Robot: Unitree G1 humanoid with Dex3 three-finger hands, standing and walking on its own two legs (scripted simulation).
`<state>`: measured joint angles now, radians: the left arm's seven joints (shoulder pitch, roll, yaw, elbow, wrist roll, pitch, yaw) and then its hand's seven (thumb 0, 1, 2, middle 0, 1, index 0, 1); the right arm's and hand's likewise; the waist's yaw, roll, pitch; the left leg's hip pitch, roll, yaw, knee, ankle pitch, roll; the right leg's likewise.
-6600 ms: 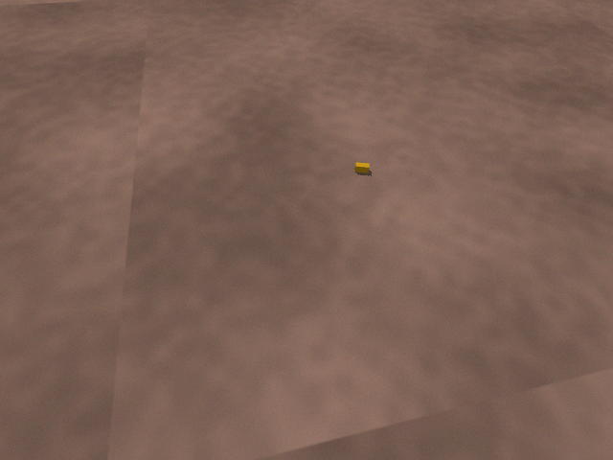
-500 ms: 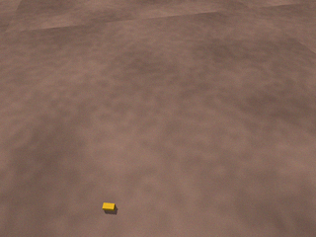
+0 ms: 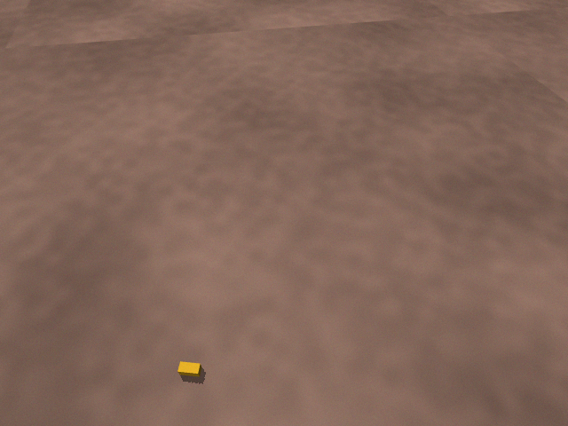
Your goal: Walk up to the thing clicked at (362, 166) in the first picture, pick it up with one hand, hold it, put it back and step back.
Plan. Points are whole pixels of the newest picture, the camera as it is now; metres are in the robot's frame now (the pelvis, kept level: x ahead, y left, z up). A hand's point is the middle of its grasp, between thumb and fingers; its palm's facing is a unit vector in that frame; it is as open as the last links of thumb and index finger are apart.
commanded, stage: stand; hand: left
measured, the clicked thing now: (189, 369) +0.41 +0.29 -0.77
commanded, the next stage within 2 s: none
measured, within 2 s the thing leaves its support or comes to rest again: neither
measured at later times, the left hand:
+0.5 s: hand out of the picture +0.06 +0.25 -0.16, palm faces -0.03 -0.94 -0.35, open 7.4 cm
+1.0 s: hand out of the picture +0.07 +0.24 -0.16, palm faces -0.03 -0.94 -0.34, open 7.3 cm
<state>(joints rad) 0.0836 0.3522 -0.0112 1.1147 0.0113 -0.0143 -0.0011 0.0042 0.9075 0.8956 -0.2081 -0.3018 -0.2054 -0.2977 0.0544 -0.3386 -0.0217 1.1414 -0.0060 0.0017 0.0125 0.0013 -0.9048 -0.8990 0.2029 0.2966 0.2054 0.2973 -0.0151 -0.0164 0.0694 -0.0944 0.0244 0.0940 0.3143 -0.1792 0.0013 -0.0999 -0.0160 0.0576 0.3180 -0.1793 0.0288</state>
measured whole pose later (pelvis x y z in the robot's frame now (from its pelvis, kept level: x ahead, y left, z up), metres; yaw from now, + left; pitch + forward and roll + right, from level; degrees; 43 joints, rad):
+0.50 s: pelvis -0.01 -0.01 +0.00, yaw +1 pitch -2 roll +0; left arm 0.12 0.36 0.00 1.13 0.02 -0.01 -0.01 0.00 0.91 0.90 -0.21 -0.30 -0.21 -0.30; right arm 0.09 -0.34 -0.02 1.16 -0.01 0.00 0.01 0.00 -0.91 -0.90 0.20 0.30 0.21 0.30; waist -0.01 0.00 0.06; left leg -0.11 0.03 0.07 0.30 -0.16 -0.01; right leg -0.11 -0.01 0.04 0.30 -0.16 0.02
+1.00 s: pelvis +0.00 -0.01 +0.00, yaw +1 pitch -2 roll +0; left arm 0.11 0.35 -0.01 1.12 0.01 -0.02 -0.01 0.00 0.91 0.90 -0.21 -0.30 -0.21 -0.30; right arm 0.09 -0.35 -0.01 1.15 -0.01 -0.01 0.01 0.00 -0.91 -0.90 0.20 0.30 0.21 0.30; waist -0.01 -0.01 0.05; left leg -0.11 0.03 0.07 0.31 -0.17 -0.01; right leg -0.10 -0.01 0.03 0.30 -0.17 0.02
